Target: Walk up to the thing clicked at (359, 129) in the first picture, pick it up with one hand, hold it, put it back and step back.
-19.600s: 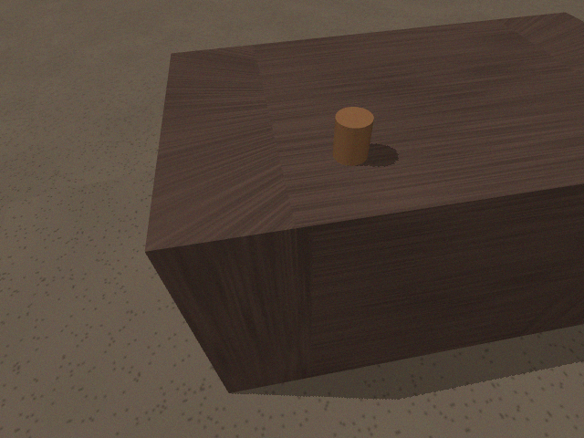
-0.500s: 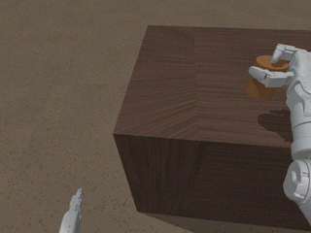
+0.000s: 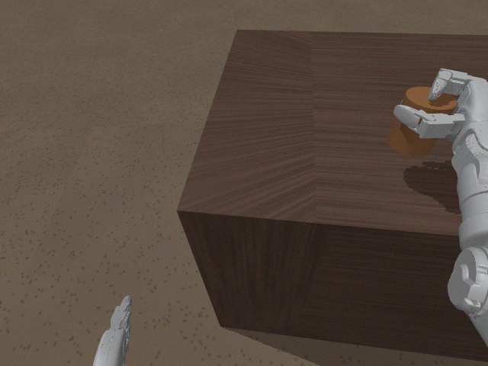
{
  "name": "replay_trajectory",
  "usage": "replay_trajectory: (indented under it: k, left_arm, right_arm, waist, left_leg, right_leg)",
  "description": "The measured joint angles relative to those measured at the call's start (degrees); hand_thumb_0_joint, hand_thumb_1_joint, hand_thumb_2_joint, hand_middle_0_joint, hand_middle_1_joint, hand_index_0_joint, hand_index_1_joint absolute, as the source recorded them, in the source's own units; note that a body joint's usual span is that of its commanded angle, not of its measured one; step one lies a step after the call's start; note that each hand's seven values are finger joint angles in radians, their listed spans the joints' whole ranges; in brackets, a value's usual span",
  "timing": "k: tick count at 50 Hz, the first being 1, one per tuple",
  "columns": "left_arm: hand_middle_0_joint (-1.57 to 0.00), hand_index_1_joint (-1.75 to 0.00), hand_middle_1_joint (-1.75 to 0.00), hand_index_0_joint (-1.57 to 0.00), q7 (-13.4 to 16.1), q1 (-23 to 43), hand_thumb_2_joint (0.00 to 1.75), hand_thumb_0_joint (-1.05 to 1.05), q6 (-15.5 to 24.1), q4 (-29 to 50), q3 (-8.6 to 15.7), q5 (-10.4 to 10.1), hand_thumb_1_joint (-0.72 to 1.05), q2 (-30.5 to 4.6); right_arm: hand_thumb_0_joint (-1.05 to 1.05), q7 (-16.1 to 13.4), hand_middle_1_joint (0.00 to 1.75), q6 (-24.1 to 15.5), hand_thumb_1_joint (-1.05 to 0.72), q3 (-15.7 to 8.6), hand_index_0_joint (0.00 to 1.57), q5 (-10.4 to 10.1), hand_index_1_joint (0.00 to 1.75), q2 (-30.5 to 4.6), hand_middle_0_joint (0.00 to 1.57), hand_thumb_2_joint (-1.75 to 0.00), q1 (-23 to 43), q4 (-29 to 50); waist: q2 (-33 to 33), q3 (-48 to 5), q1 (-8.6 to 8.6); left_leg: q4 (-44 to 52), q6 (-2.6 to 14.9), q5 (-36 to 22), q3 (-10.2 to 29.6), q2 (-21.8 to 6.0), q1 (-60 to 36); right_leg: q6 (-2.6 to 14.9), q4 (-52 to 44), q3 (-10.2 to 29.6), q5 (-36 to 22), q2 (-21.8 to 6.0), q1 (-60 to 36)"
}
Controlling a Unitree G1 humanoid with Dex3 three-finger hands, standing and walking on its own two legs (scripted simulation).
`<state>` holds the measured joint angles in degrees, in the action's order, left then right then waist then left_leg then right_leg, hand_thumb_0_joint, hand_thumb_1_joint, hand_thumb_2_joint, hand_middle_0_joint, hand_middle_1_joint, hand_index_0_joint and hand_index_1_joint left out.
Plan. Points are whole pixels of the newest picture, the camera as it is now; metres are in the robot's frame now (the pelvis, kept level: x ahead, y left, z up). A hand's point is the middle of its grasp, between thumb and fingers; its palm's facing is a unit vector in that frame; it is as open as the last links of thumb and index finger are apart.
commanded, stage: crouch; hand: right
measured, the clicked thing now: (418, 122) +0.48 -0.22 +0.16
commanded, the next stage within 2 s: lower in 0.22 s
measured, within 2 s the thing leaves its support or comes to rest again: rests again in 1.02 s
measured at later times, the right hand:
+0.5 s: hand (419, 112) +0.49 -0.23 +0.16, palm faces +0.18 +0.98 +0.01, open 6.0 cm
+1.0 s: hand (409, 129) +0.51 -0.23 +0.12, palm faces +0.19 +0.98 +0.01, open 6.0 cm
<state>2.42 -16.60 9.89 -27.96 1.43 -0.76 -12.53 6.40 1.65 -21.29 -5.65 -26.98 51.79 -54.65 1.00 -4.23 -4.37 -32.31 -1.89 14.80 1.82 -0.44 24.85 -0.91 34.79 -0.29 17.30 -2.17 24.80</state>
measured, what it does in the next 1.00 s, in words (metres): stands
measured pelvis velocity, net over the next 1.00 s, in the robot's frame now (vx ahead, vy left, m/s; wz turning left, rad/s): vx -0.01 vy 0.00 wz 0.01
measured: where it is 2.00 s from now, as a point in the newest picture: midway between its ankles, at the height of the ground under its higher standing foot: outside the picture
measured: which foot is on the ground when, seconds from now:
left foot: down 0.00-1.00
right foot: down 0.00-1.00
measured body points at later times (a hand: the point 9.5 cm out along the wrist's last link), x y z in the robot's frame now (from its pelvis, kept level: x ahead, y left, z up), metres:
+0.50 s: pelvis -0.01 +0.00 -0.01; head +0.05 -0.01 +0.44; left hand +0.13 +0.26 -0.07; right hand +0.48 -0.28 +0.17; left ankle +0.01 +0.14 -0.73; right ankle +0.00 -0.13 -0.73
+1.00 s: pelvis -0.01 +0.00 -0.02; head +0.07 -0.02 +0.42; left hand +0.14 +0.25 -0.07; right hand +0.49 -0.28 +0.12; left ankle +0.01 +0.14 -0.73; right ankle +0.00 -0.13 -0.73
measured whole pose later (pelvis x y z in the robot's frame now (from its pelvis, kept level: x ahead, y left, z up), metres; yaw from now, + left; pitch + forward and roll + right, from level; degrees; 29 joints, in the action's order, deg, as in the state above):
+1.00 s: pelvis -0.01 +0.00 -0.02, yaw +1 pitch +15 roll +2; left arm 1.7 -16.3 7.2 -19.5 -1.4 0.3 -13.0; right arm 6.6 -10.3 -24.8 -3.5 -33.0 55.5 -67.3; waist 0.2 -5.4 -9.8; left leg -41.5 -2.1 17.8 1.5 0.6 38.3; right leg -0.7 46.2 0.4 21.5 -3.1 39.2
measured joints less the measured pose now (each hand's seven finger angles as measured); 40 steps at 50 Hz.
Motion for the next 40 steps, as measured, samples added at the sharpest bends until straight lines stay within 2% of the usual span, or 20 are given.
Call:
replay_trajectory:
  k: [13,25,40]
  left_arm:
    - [-0.05,-0.03,-0.04,-0.05,0.2,1.1,0.03,-0.01,-1.4,0.6,-1.0,0.2,-0.52,-0.4]
    - [-0.05,-0.04,-0.04,-0.05,-0.3,1.4,0.03,-0.01,-1.8,2.5,-1.6,0.4,-0.52,-0.5]
    - [-0.06,-0.04,-0.05,-0.05,-0.4,1.0,0.04,-0.01,-2.3,5.9,-2.4,1.0,-0.52,-0.6]
  right_arm:
    - [-0.02,0.3,1.03,-3.8,0.27,-1.4,1.36,0.9,1.42,-2.8,0.72,-1.0,3.8,-7.0]
    - [-0.02,0.5,1.02,-7.3,0.27,-1.7,1.35,1.4,1.42,-5.3,0.72,-1.01,5.8,-12.3]
    - [-0.02,0.2,1.02,-10.8,0.27,-2.8,1.34,1.7,1.4,-5.6,0.72,-1.01,3.8,-11.8]
  waist:
    - [-0.2,-0.1,-1.68]
    - [-0.6,-0.1,-3.11]
    - [-0.9,-0.7,-4.7]
  left_leg:
    - [-1.6,0.0,0.0,0.2,0.3,3.3]
    - [-3.8,-0.15,0.4,0.3,0.6,6.8]
    - [-7.2,-0.3,1.8,0.1,1.0,11.5]
  right_leg:
    - [0.02,1.9,-0.2,0.2,-0.3,3.3]
    - [0.15,4.7,-0.1,1.1,-0.5,7.0]
    - [0.27,9.3,0.2,3.1,-0.9,12.3]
